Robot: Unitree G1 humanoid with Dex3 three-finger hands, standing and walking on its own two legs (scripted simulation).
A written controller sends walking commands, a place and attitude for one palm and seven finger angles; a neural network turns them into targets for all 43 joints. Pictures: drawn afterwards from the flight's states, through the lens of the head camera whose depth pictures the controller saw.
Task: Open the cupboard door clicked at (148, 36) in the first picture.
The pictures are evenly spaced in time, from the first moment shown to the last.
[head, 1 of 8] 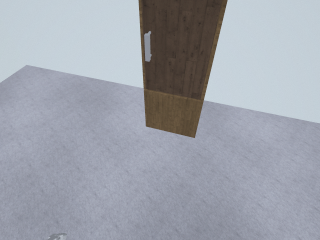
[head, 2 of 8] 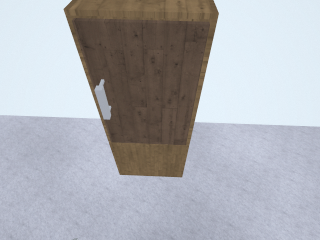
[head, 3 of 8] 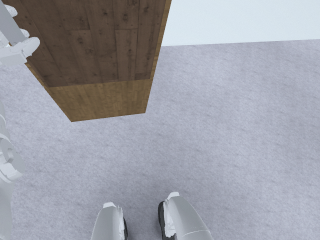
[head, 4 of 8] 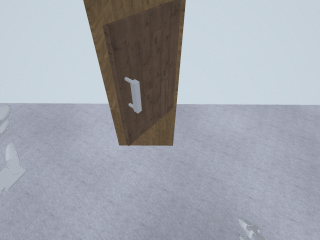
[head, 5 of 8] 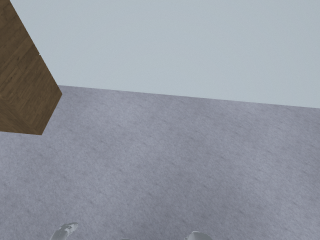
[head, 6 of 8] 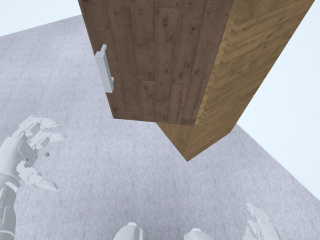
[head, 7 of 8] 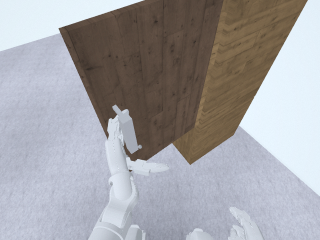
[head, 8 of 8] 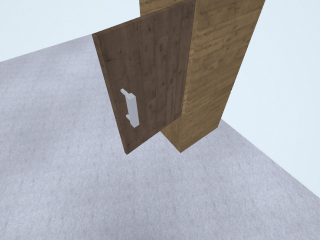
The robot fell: no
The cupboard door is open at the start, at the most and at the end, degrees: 0 95 95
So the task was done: yes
